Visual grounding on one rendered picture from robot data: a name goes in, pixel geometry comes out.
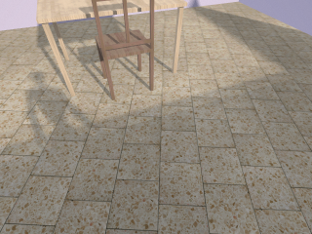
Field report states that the chair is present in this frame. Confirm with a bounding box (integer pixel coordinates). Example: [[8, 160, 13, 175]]
[[91, 0, 155, 100]]

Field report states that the table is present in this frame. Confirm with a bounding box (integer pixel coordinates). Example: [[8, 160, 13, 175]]
[[36, 0, 187, 97]]

